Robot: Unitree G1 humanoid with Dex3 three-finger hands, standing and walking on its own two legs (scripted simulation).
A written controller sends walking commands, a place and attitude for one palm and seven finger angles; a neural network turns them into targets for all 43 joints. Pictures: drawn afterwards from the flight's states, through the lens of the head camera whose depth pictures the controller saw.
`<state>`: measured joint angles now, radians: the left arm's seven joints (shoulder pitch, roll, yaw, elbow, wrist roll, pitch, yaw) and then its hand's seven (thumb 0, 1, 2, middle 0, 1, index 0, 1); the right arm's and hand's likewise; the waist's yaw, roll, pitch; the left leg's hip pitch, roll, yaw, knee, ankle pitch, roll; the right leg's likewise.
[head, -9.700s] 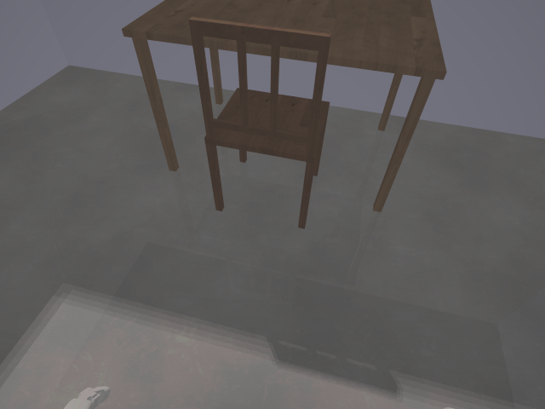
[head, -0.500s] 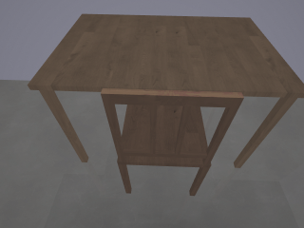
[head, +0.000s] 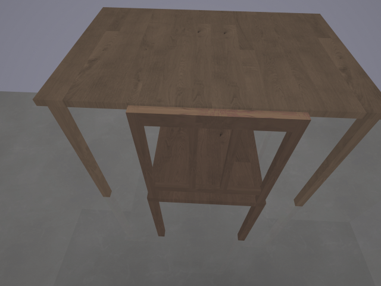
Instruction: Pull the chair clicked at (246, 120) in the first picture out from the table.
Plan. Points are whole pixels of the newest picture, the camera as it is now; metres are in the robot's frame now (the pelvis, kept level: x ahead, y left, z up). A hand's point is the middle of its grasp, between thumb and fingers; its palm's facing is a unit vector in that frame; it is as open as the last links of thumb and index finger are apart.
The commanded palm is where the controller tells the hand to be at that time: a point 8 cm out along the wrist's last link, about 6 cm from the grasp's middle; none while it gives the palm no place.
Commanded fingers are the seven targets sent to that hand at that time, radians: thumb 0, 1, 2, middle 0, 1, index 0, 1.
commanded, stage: raise the hand toward the chair's back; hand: left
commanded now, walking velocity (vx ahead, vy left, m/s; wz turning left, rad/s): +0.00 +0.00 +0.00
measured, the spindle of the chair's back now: (192, 160) +0.47 +0.02 -0.09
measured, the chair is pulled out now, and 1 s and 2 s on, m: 0.00 0.00 0.00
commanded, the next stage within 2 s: aim the fingers beside a spindle in 2.00 s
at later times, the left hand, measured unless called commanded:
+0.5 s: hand (108, 282) +0.14 +0.18 -0.07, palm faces +0.15 -0.98 -0.10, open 10.8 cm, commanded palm +0.14 +0.22 -0.06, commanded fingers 0.00 0.18 0.59 -0.13 -0.19 -0.13 -0.19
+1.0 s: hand (109, 257) +0.19 +0.19 -0.07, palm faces -0.03 -1.00 -0.05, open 15.1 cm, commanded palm +0.16 +0.24 -0.04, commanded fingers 0.00 -0.41 0.34 -0.07 -0.09 -0.07 -0.09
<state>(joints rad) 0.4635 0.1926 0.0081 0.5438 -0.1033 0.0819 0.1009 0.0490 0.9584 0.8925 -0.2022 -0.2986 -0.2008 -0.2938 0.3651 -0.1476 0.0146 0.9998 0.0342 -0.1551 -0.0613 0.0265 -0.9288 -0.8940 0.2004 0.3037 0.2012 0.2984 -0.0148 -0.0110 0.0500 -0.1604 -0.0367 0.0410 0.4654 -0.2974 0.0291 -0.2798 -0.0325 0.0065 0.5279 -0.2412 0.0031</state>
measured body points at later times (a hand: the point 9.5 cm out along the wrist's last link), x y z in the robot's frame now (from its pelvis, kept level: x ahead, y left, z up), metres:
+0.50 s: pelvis -0.01 -0.04 -0.11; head +0.10 -0.02 +0.33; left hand +0.13 +0.23 -0.06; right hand +0.28 -0.22 -0.17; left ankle -0.03 +0.10 -0.74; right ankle +0.03 -0.13 -0.74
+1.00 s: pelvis -0.02 -0.01 -0.10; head +0.08 +0.01 +0.34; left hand +0.19 +0.24 -0.06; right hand +0.16 -0.28 -0.18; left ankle -0.03 +0.10 -0.74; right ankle +0.03 -0.13 -0.74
